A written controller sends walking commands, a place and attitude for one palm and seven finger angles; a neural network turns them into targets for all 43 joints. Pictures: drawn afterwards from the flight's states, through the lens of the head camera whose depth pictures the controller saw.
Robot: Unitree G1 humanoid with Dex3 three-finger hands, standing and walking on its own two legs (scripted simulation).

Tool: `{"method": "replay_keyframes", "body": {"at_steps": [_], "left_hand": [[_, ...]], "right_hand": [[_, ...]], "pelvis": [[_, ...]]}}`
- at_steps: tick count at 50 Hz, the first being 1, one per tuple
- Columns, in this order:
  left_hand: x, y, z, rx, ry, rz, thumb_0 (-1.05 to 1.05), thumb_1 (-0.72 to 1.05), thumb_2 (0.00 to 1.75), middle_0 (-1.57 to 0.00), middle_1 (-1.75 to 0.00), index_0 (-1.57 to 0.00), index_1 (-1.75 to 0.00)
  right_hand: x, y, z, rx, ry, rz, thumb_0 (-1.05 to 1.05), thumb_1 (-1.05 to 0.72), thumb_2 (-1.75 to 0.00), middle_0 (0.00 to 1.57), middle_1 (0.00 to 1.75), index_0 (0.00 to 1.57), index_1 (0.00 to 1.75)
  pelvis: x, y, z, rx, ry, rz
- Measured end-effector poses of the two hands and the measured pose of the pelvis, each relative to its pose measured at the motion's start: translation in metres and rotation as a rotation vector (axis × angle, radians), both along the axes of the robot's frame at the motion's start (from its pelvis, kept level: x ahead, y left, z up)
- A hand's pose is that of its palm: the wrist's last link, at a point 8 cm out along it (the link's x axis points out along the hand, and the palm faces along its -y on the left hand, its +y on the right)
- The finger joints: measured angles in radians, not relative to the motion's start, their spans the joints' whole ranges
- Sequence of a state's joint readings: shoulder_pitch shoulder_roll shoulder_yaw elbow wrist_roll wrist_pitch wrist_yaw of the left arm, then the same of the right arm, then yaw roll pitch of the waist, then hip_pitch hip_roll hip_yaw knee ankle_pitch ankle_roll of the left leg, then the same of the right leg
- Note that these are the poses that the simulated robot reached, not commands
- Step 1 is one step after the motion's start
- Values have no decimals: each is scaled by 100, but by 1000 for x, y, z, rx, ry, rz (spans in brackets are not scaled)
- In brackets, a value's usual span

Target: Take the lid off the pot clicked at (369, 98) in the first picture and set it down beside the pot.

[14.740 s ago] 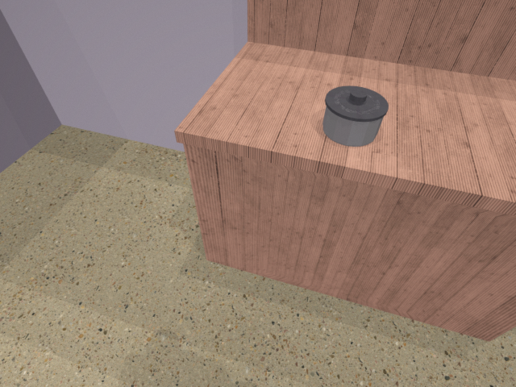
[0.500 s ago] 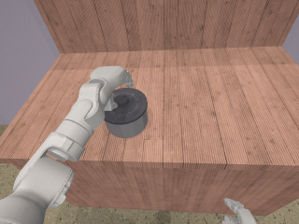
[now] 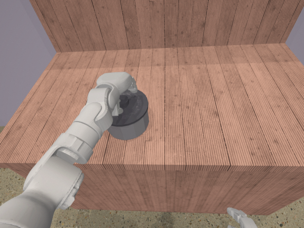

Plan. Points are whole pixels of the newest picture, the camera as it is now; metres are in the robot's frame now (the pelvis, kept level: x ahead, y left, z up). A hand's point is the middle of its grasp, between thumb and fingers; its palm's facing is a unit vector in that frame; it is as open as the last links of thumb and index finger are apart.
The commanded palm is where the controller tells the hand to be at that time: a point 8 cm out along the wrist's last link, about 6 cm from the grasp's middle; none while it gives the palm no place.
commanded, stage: lower the open fingers around the knob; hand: left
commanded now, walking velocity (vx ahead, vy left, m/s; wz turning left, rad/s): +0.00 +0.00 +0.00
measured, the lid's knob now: (122, 101) +0.47 +0.10 +0.07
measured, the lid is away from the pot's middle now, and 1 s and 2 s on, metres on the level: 0.00 0.00 0.00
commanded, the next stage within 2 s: close the fingers and squeeze the knob in 0.48 s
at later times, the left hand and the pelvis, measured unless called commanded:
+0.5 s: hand (118, 102) +0.44 +0.11 +0.09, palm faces -0.30 -0.05 -0.95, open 10.2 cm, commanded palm +0.42 +0.11 +0.15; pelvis +0.00 +0.00 +0.00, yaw -1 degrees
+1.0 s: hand (117, 105) +0.43 +0.11 +0.09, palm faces -0.31 -0.05 -0.95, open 9.4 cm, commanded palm +0.42 +0.11 +0.15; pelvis +0.00 +0.00 +0.00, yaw -1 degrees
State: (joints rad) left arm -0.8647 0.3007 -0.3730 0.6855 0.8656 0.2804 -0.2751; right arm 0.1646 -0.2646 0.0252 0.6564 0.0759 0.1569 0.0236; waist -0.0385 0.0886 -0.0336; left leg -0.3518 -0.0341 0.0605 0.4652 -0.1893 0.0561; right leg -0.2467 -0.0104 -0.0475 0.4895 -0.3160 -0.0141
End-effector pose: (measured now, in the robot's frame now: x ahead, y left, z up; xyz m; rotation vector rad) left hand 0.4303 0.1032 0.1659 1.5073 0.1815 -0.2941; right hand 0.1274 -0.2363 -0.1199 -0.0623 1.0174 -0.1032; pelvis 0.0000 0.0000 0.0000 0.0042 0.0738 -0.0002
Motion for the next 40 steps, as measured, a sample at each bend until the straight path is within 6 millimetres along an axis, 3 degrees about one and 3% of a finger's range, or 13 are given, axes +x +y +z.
{"method": "replay_keyframes", "body": {"at_steps": [11, 22, 31, 40], "left_hand": [[3, 2, -16, 8, 9, 24, 0, -32, 145, -84, -8, -84, -8], [7, 4, -15, -3, 3, 26, 0, -32, 145, -83, -9, -84, -8], [-3, 6, -16, -8, -5, 8, 0, -31, 144, -82, -8, -83, -8], [-3, 8, -16, -2, -3, 20, 0, -20, 125, -71, -34, -72, -34]], "right_hand": [[-11, -5, -4, -11, 34, -25, 1, -91, -90, 19, 30, 20, 29], [-19, -13, -2, -29, 35, -57, 1, -91, -90, 19, 30, 20, 29], [-13, -14, -1, -22, 25, -49, 1, -91, -90, 19, 30, 20, 29], [-5, -8, 1, -19, 6, -34, 1, -91, -90, 19, 30, 20, 29]], "pelvis": [[0, -1, -1, 0, 12, -6], [2, -3, -1, -2, 16, -15], [2, -2, -1, -4, 7, -10], [-2, -3, -1, -4, 8, -6]]}}
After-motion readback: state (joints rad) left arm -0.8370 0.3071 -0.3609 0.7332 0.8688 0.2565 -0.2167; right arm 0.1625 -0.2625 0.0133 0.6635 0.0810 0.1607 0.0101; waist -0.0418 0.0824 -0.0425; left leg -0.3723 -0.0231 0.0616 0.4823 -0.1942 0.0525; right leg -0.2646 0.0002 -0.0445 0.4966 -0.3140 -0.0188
